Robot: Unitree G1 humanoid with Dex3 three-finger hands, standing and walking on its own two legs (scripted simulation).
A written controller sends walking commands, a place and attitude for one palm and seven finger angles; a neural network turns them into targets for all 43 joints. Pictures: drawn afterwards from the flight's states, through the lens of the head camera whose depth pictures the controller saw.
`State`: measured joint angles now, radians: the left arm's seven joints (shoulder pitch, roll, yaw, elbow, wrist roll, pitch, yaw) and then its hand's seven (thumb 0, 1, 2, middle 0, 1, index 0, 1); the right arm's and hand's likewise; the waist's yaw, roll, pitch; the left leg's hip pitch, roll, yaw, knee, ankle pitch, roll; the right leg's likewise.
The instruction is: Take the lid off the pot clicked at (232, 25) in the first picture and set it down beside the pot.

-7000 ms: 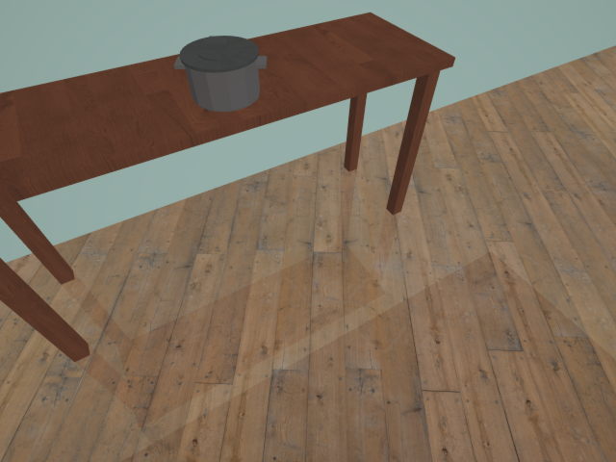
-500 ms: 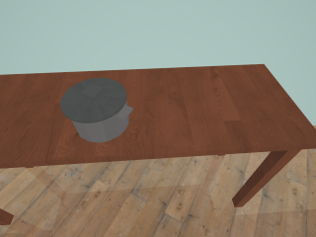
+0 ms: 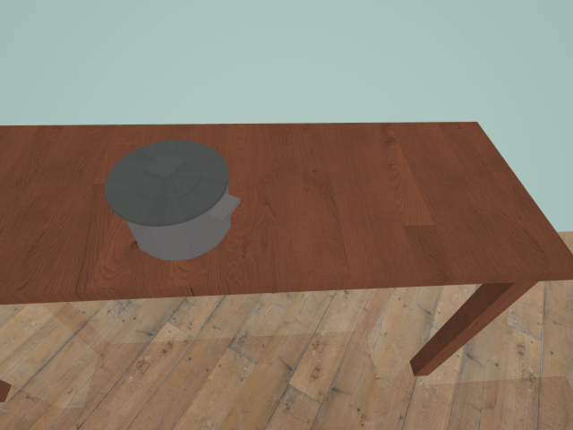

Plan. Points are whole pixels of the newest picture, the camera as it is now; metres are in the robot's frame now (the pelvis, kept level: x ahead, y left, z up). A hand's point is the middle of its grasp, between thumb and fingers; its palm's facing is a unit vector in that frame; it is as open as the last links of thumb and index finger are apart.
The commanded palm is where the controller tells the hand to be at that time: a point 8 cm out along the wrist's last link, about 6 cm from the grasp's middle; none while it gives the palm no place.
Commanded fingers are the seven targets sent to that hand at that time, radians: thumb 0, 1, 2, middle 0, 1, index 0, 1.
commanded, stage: look again from close up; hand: left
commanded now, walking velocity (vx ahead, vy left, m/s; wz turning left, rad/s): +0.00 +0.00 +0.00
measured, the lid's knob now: (165, 167) +0.47 +0.23 +0.09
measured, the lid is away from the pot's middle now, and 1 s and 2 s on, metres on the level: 0.00 0.00 0.00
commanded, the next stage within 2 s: shuffle to correct the standing spot in 0.44 s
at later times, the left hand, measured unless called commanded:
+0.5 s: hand out of the picture +0.01 +0.18 -0.17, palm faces +0.01 -0.98 -0.18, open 7.4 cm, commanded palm none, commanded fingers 0.00 0.90 0.90 -0.20 -0.30 -0.20 -0.30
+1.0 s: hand out of the picture +0.01 +0.19 -0.18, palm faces +0.08 -0.97 -0.22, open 7.4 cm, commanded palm none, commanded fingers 0.00 0.90 0.90 -0.20 -0.30 -0.20 -0.30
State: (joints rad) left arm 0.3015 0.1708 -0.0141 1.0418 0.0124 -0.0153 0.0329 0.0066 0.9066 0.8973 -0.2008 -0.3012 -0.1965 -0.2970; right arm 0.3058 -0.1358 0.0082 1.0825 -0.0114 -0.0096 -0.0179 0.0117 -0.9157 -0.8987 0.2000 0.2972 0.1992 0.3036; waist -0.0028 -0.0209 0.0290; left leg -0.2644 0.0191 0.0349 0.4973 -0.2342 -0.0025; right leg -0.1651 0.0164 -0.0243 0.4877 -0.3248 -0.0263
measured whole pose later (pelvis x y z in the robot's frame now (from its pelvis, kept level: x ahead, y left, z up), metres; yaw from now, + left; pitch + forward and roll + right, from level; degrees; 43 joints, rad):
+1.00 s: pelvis +0.01 +0.01 +0.00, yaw +4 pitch +0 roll +0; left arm 0.28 0.19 0.00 1.02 0.01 0.00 0.04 0.01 0.91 0.90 -0.20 -0.30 -0.20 -0.30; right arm 0.23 -0.17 0.00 1.06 -0.01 0.00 -0.02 0.01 -0.92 -0.90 0.20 0.30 0.20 0.30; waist 0.01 -0.02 0.06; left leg -0.27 -0.02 -0.01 0.52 -0.25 0.01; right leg -0.15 -0.02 -0.08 0.50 -0.36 -0.01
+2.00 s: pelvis -0.01 +0.05 +0.00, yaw +2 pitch +0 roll -1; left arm 0.37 0.18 -0.01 1.06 0.02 0.00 0.04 0.01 0.91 0.90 -0.20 -0.30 -0.20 -0.30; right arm 0.26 -0.16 0.00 1.06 -0.01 0.00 -0.01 0.01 -0.93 -0.90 0.20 0.30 0.20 0.30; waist 0.02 -0.04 0.05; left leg -0.28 -0.05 0.02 0.49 -0.21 0.07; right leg -0.15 -0.05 -0.04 0.45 -0.30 0.04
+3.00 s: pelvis +0.00 +0.04 +0.00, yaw +2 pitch +0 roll +0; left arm 0.44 0.19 -0.01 0.40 0.00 0.02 0.15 0.03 0.94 0.90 -0.28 -0.39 -0.28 -0.39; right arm 0.31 -0.21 0.00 0.89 0.03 -0.19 -0.02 0.02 -0.92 -0.90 0.20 0.30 0.20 0.30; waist 0.01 0.02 0.01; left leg -0.24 -0.05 0.02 0.46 -0.22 0.05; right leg -0.12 -0.05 -0.04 0.44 -0.32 0.02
